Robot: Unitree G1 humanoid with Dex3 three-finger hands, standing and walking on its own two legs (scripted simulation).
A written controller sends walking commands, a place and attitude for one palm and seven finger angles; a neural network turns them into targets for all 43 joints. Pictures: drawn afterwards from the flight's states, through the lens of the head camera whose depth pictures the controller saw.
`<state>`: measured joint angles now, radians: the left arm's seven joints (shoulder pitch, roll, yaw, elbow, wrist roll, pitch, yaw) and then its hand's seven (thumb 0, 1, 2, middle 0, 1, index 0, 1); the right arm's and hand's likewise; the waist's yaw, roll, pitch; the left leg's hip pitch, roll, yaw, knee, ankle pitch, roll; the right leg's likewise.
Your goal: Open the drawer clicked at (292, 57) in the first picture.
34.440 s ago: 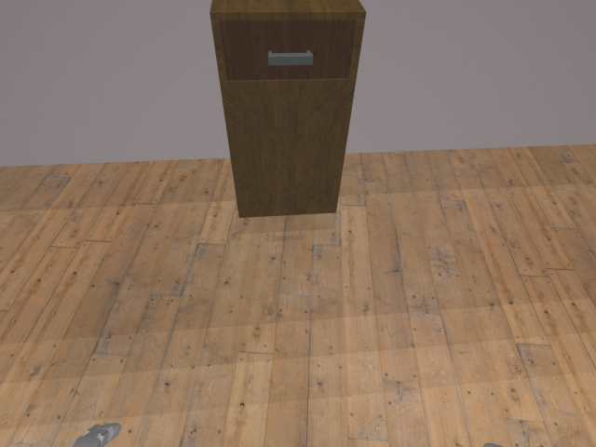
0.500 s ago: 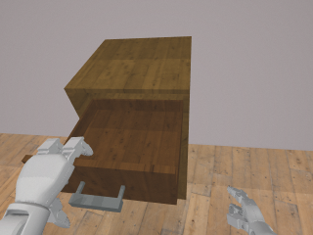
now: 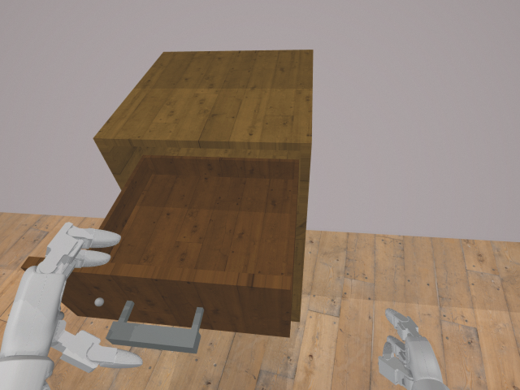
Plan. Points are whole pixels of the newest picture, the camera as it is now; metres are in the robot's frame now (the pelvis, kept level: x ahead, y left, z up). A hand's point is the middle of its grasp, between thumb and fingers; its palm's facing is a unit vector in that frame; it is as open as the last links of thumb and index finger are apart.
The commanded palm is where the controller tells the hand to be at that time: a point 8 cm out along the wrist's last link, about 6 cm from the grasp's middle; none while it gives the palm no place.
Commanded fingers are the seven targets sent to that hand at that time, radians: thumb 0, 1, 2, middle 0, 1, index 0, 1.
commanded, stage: draw the hand back to the body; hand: left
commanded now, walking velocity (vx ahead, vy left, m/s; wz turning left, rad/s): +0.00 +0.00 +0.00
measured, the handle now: (159, 323) +0.21 +0.20 -0.01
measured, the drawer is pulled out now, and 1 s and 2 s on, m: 0.30 0.30 0.30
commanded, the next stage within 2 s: step back with the hand held close in 0.86 s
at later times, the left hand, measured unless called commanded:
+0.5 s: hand (68, 288) +0.18 +0.24 +0.16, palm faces +0.36 -0.83 -0.42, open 10.0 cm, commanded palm +0.13 +0.29 +0.18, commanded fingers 0.00 0.65 0.80 -0.22 -0.46 -0.22 -0.46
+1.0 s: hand (69, 292) +0.17 +0.23 +0.17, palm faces +0.40 -0.81 -0.43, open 7.5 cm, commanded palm +0.12 +0.27 +0.18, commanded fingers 0.00 0.90 0.90 -0.20 -0.30 -0.20 -0.30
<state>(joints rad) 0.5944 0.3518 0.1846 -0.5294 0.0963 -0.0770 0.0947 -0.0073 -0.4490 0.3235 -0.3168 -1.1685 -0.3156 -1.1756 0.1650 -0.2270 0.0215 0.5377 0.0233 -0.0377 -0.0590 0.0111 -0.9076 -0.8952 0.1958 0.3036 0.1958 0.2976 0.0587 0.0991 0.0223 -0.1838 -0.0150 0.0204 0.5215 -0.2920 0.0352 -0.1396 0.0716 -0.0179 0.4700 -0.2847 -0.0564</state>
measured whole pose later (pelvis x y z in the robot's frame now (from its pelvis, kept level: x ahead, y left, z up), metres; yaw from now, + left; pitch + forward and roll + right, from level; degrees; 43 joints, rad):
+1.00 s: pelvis +0.00 -0.01 +0.01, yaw +1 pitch -3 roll -1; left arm 0.56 0.34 0.29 -0.48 -0.07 -0.10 0.11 0.01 0.87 0.90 -0.21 -0.31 -0.21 -0.32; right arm 0.18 -0.22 0.01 0.63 0.02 -0.08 -0.07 0.01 -0.90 -0.89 0.20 0.30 0.20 0.30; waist 0.06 0.08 0.01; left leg -0.13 -0.02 0.00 0.43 -0.24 0.02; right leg -0.08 0.07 -0.04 0.37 -0.24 -0.07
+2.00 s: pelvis -0.09 +0.02 -0.01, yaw +3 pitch +2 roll -1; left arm 0.60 0.40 0.36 -0.67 -0.04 -0.22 0.15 0.01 0.88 0.90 -0.22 -0.30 -0.21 -0.31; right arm 0.22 -0.21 0.00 0.60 0.00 -0.05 -0.04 0.01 -0.90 -0.89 0.20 0.30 0.20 0.30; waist -0.03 -0.05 0.01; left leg -0.38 -0.01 -0.01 0.64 -0.33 0.02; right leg -0.43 0.02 -0.05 0.59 -0.19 -0.02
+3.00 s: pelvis -0.31 -0.02 -0.01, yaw +3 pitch -2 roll +0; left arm 0.57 0.36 0.35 -0.54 -0.03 -0.20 0.16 0.01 0.89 0.90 -0.21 -0.30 -0.21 -0.31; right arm 0.23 -0.18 0.02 0.63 0.01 -0.08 -0.04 0.01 -0.90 -0.89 0.20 0.30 0.20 0.30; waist 0.00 0.01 0.00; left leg -0.29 0.01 0.00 0.70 -0.42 0.04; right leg -0.31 0.02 -0.07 0.54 -0.18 -0.05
